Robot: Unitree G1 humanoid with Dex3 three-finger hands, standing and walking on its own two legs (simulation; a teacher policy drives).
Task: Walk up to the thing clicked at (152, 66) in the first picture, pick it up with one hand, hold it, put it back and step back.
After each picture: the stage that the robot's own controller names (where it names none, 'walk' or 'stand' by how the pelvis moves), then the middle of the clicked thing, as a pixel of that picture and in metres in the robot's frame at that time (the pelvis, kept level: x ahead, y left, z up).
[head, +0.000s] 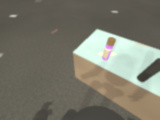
stand; (150, 71) +0.45 -0.45 -0.04
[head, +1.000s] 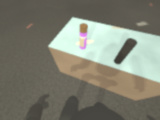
walk; (123, 53) +0.55 -0.21 +0.00
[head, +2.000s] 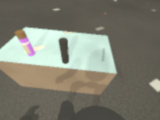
walk; (64, 52) +0.51 +0.26 +0.01
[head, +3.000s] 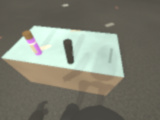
stand; (69, 53) +0.51 +0.21 -0.01
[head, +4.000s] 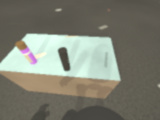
stand; (65, 60) +0.45 +0.23 -0.03
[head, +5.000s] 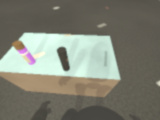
stand; (64, 60) +0.45 +0.23 -0.03
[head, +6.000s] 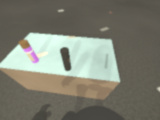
stand; (66, 60) +0.47 +0.23 -0.04
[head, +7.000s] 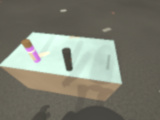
stand; (68, 60) +0.47 +0.21 -0.04
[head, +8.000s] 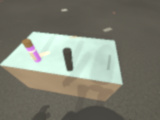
rise first; (68, 60) +0.46 +0.21 -0.04
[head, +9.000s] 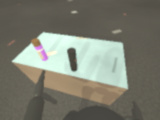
rise first; (73, 60) +0.47 +0.20 -0.03
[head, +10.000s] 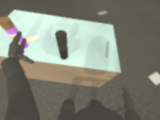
go down; (62, 47) +0.50 +0.18 +0.02
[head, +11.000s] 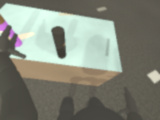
go down; (60, 45) +0.49 +0.19 +0.04
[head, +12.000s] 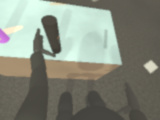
close in; (53, 38) +0.50 +0.19 +0.07
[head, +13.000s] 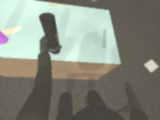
lift; (52, 37) +0.51 +0.19 +0.08
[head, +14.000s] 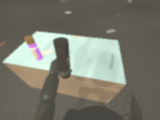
lift; (63, 60) +0.31 +0.17 +0.17
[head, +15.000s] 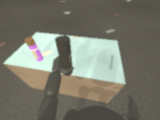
hold; (65, 58) +0.33 +0.16 +0.17
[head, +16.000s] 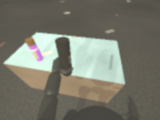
hold; (65, 59) +0.33 +0.17 +0.16
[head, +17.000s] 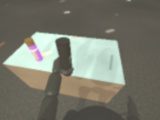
hold; (65, 59) +0.33 +0.16 +0.16
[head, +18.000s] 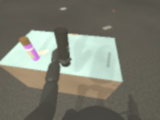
crouch; (63, 49) +0.40 +0.18 +0.16
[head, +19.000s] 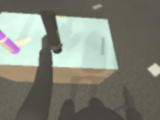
lower; (53, 35) +0.52 +0.19 +0.12
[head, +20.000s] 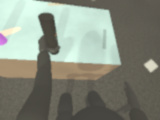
lower; (51, 37) +0.51 +0.20 +0.08
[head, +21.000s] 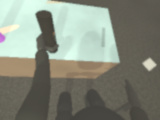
lower; (49, 36) +0.51 +0.20 +0.08
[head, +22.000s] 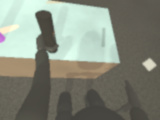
lower; (49, 36) +0.51 +0.20 +0.08
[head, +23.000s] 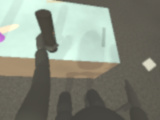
lower; (49, 35) +0.52 +0.20 +0.08
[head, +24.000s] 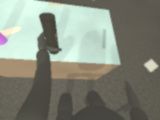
open; (51, 37) +0.51 +0.19 +0.07
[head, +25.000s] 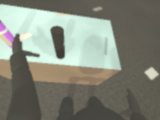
sink last; (59, 45) +0.49 +0.19 +0.05
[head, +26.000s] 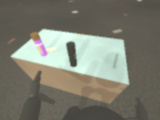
sink last; (72, 55) +0.50 +0.20 +0.02
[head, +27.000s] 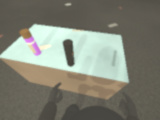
stand; (69, 54) +0.47 +0.19 +0.03
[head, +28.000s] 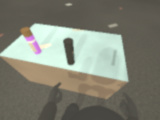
stand; (69, 53) +0.48 +0.20 +0.03
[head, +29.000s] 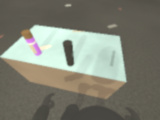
stand; (69, 54) +0.48 +0.20 +0.01
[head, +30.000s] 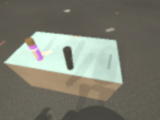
stand; (68, 59) +0.48 +0.21 -0.04
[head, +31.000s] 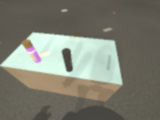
stand; (68, 61) +0.46 +0.21 -0.04
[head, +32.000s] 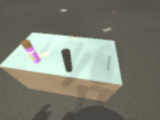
stand; (67, 61) +0.45 +0.21 -0.04
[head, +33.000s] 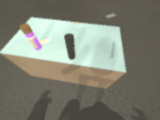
walk; (70, 48) +0.52 +0.19 -0.01
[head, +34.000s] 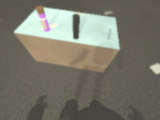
walk; (76, 28) +0.79 +0.21 -0.02
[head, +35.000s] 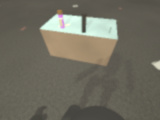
stand; (83, 23) +1.14 +0.20 -0.02
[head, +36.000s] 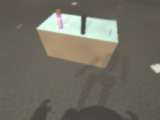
stand; (83, 25) +1.07 +0.17 -0.03
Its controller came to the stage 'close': yes
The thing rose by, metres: 0.21
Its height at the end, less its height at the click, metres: +0.00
